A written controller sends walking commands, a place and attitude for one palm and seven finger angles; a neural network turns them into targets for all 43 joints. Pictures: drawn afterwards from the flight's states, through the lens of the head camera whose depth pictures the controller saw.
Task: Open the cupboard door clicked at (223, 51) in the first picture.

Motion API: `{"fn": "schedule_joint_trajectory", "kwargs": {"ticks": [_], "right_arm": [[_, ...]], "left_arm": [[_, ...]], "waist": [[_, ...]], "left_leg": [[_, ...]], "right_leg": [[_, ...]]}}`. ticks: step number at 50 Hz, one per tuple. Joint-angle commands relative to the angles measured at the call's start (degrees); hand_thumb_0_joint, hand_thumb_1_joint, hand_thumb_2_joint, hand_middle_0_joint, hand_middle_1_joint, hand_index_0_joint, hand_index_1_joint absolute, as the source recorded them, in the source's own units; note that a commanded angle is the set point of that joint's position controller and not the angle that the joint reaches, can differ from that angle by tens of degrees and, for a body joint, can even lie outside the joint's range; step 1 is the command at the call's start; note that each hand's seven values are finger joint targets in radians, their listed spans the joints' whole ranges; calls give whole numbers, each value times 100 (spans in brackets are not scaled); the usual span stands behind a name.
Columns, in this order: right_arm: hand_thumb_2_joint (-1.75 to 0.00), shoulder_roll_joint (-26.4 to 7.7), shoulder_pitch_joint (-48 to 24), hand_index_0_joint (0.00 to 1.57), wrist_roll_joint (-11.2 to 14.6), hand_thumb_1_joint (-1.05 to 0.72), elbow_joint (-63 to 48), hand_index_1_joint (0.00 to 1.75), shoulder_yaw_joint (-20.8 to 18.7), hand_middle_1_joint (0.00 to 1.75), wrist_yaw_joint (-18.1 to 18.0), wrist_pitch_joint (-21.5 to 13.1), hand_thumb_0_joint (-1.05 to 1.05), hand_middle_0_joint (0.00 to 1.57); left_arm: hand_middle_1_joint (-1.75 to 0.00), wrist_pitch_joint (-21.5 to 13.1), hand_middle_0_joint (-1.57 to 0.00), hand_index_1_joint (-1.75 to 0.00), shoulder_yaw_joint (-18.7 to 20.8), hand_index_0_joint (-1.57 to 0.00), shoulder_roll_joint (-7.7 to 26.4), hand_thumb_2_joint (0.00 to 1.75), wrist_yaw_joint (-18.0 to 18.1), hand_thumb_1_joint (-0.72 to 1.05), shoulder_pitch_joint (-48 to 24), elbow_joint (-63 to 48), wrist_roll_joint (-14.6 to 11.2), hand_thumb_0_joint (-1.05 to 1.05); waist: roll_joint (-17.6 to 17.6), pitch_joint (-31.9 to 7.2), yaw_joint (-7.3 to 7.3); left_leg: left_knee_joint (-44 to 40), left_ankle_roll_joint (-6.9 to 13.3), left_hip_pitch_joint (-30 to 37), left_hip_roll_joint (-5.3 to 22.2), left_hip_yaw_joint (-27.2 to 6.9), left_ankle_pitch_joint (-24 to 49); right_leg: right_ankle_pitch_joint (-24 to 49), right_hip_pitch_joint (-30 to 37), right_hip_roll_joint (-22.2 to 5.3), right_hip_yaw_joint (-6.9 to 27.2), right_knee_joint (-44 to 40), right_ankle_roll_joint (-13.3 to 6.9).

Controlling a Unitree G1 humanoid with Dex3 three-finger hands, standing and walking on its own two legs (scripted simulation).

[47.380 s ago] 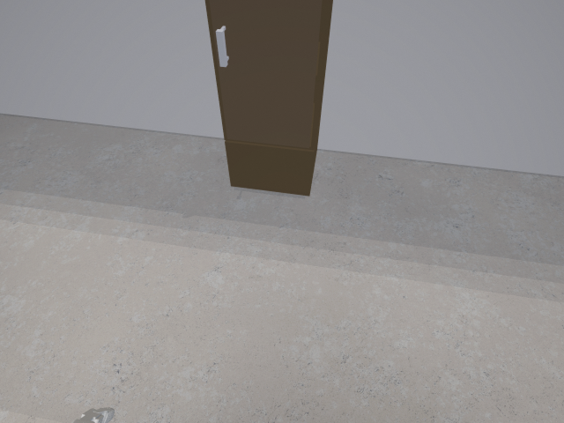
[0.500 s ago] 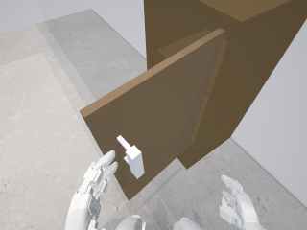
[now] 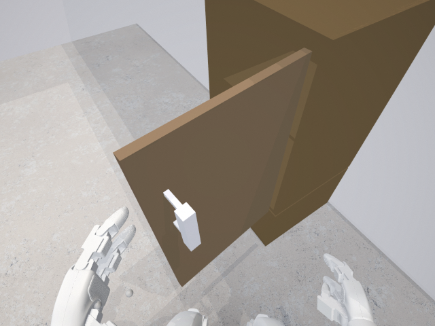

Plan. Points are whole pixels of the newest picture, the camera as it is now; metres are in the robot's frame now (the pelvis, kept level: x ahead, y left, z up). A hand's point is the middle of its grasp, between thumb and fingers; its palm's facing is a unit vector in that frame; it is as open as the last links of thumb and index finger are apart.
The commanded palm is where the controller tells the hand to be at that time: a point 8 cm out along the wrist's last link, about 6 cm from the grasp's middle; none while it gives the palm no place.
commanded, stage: draw the hand back to the body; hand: left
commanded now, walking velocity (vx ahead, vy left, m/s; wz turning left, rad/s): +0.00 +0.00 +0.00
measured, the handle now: (181, 220) +0.29 +0.09 +0.06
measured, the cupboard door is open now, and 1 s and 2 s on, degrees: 97 97 97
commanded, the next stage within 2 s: step back with the hand held close in 1.40 s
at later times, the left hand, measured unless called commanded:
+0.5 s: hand (53, 264) +0.18 +0.22 +0.15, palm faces +0.15 -0.94 -0.29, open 15.1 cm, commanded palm +0.14 +0.27 +0.18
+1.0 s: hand out of the picture +0.22 +0.30 +0.24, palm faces +0.39 -0.83 -0.41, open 9.3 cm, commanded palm +0.17 +0.35 +0.27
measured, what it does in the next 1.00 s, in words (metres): rises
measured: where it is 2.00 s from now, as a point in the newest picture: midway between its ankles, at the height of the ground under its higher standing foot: outside the picture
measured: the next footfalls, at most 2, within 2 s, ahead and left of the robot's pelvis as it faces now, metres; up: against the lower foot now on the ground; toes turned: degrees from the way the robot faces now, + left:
none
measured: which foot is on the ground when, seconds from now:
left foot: down 0.00-1.00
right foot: down 0.00-1.00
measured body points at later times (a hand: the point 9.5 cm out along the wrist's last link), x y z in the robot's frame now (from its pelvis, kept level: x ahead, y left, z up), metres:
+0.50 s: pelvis +0.02 +0.03 +0.06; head +0.01 +0.02 +0.51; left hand +0.16 +0.27 +0.17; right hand +0.21 -0.20 +0.00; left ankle +0.01 +0.09 -0.65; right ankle +0.01 -0.06 -0.65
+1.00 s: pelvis +0.04 +0.05 +0.09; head +0.01 +0.04 +0.54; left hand +0.19 +0.34 +0.27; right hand +0.22 -0.17 +0.02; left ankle +0.01 +0.09 -0.65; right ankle +0.01 -0.06 -0.65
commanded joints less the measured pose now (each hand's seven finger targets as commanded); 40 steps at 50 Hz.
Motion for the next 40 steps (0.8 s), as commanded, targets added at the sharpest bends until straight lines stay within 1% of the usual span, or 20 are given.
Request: {"fn": "schedule_joint_trajectory", "kwargs": {"ticks": [1, 6, 10, 11, 13, 16, 17, 18, 19, 20, 21, 23, 25, 26, 28, 30, 31, 34, 36, 40], "right_arm": [[-90, -542, -447, 20, 69, -90, -1119, 30, -208, 30, -116, -281, 0, 20], [-90, -612, -422, 20, 69, -90, -1093, 30, -172, 30, -150, -382, 0, 20], [-90, -638, -376, 20, 107, -90, -1088, 30, -154, 30, -157, -494, 0, 20], [-90, -657, -388, 20, 114, -90, -1068, 30, -151, 30, -162, -529, 0, 20], [-90, -672, -368, 20, 133, -90, -1033, 30, -140, 30, -164, -598, 0, 20], [-90, -721, -385, 20, 163, -90, -948, 30, -128, 30, -162, -717, 0, 20], [-90, -644, -363, 20, 75, -90, -934, 30, -183, 30, -359, -549, 0, 20], [-90, -557, -328, 20, 49, -90, -966, 30, -104, 30, -417, -501, 0, 20], [-90, -545, -289, 20, 38, -90, -865, 30, -75, 30, -424, -453, 0, 20], [-90, -558, -317, 20, 23, -90, -824, 30, -56, 30, -442, -406, 0, 20], [-90, -587, -365, 20, 17, -90, -774, 30, -36, 30, -453, -394, 0, 20], [-90, -598, -429, 20, -14, -90, -707, 30, 4, 30, -486, -387, 0, 20], [-90, -631, -461, 20, -29, -90, -632, 30, 46, 30, -483, -426, 0, 20], [-90, -669, -495, 20, -34, -90, -563, 30, 53, 30, -478, -456, 0, 20], [-90, -674, -506, 20, -47, -90, -467, 30, 77, 30, -445, -518, 0, 20], [-90, -702, -547, 20, -69, -90, -365, 30, 86, 30, -398, -585, 0, 20], [-90, -747, -589, 20, -86, -90, -313, 30, 81, 30, -380, -614, 0, 20], [-90, -741, -652, 20, -108, -90, -163, 30, 85, 30, -306, -652, 0, 20], [-90, -785, -678, 20, -119, -90, -95, 30, 61, 30, -258, -682, 0, 20], [-90, -802, -676, 20, -149, -90, 25, 30, 37, 30, -160, -684, 0, 20]], "left_arm": [[-30, -75, -15, -30, 501, -15, 386, 30, -26, -50, 499, -1192, -270, 0], [-30, -11, -15, -30, 893, -15, 729, 30, -231, -50, 399, -1315, -427, 0], [-30, -3, -15, -30, 1101, -15, 785, 30, -339, -50, 294, -1458, -607, 0], [-30, 9, -15, -30, 1198, -15, 851, 30, -350, -50, 215, -1519, -665, 0], [-30, 66, -15, -30, 1272, -15, 900, 33, -402, -43, 197, -1563, -709, 0], [-30, 231, -16, -30, 1320, -16, 929, 37, -461, -32, 76, -1543, -752, 0], [-30, 712, -16, -30, 1584, -16, 1811, 39, 357, -29, 287, -1771, 129, 0], [-30, 989, -16, -30, 1244, -16, 1270, 40, 684, -26, 377, -1924, 225, 0], [-30, 1205, -16, -30, 1053, -16, 1044, 42, 890, -22, 396, -1846, 364, 0], [-30, 1354, -16, -30, 1042, -16, 1074, 43, 1034, -18, 346, -1838, 447, 0], [-30, 1433, -16, -30, 1129, -16, 1187, 45, 1145, -15, 212, -1856, 505, 0], [-30, 1548, -16, -30, 1239, -16, 1312, 48, 1283, -8, 76, -1933, 582, 0], [-30, 1606, -17, -30, 1271, -17, 1349, 51, 1353, -1, -132, -2031, 642, 0], [-30, 1648, -17, -30, 1371, -17, 1456, 52, 1388, 2, -272, -1987, 666, 0], [-30, 1672, -17, -30, 1343, -17, 1364, 55, 1399, 9, -332, -2007, 696, 0], [-30, 1682, -17, -30, 1413, -17, 1382, 58, 1408, 17, -518, -1975, 704, 0], [-30, 1682, -18, -30, 1542, -18, 1498, 60, 1416, 20, -614, -1958, 703, 0], [-30, 1685, -18, -30, 1706, -18, 1495, 64, 1403, 31, -701, -1819, 690, 0], [-30, 1652, -18, -30, 1870, -18, 1591, 68, 1382, 37, -830, -1877, 684, 0], [-30, 1619, -19, -30, 2132, -19, 1685, 74, 1350, 51, -1044, -1892, 660, 0]], "waist": [[-588, -409, -144], [-328, -240, -106], [-193, -238, -86], [-209, -285, -77], [-25, -291, -60], [-46, -211, -44], [-15, -259, 310], [99, -34, 132], [238, 144, 91], [171, 271, 82], [-14, 213, 107], [-93, 289, 111], [122, 287, 109], [126, 347, 132], [191, 379, 122], [97, 462, 125], [99, 416, 167], [60, 570, 183], [225, 498, 222], [225, 498, 224]], "left_leg": [[-1112, -17, 304, 21, -334, 1148], [-1317, -20, 552, 32, -323, 1167], [-1556, -21, 899, 52, -326, 1243], [-1565, -20, 964, 50, -350, 1349], [-1726, -25, 1165, 68, -356, 1455], [-1941, -15, 1439, 104, -417, 1609], [-2221, -29, 1585, 245, -314, 1658], [-2336, -37, 1773, 193, -289, 1672], [-2440, -23, 1973, 220, -284, 1717], [-2575, -13, 2078, 256, -330, 1760], [-2725, -1, 2178, 273, -409, 1877], [-3000, 2, 2434, 297, -442, 2022], [-3259, -30, 2746, 333, -532, 2180], [-3390, -57, 2815, 368, -612, 2264], [-3593, -119, 3124, 416, -693, 2610], [-3813, -191, 3319, 463, -781, 2768], [-3901, -218, 3367, 468, -801, 2939], [-4115, -298, 3564, 495, -788, 3235], [-4215, -358, 3738, 528, -792, 3657], [-4343, -434, 4018, 579, -756, 4218]], "right_leg": [[1292, 1474, -293, 1201, -1853, 603], [1143, 1609, -334, 1216, -2093, 578], [1078, 1622, -273, 1051, -2219, 522], [1248, 1727, -278, 1073, -2239, 538], [1326, 1728, -229, 917, -2245, 487], [1419, 1789, -155, 727, -2297, 436], [1438, 2095, -379, 1192, -2731, 325], [1400, 2116, -417, 1145, -2900, 328], [1457, 2115, -396, 995, -2938, 331], [1524, 2135, -372, 887, -2986, 340], [1613, 2323, -342, 808, -3019, 328], [1750, 2526, -316, 722, -3098, 331], [1800, 2687, -309, 680, -3183, 328], [1842, 2809, -294, 664, -3230, 310], [1956, 2932, -289, 638, -3323, 330], [2015, 3086, -280, 612, -3442, 342], [2115, 3290, -278, 611, -3492, 322], [2256, 3503, -265, 607, -3653, 322], [2460, 3740, -266, 630, -3738, 306], [2720, 3907, -255, 650, -3883, 335]]}}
